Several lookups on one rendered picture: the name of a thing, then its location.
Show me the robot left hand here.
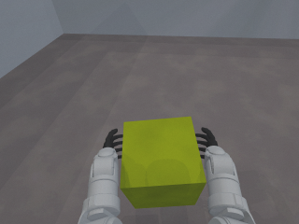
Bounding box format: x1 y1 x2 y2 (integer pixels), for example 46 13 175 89
103 128 123 159

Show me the robot right hand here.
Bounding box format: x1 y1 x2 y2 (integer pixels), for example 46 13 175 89
195 127 218 159

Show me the carton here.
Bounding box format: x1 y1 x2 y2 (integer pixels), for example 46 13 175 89
120 117 206 209

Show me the robot right forearm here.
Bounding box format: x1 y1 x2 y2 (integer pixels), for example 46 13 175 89
204 146 256 224

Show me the robot left forearm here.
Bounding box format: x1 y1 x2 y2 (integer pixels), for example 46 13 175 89
78 147 121 224

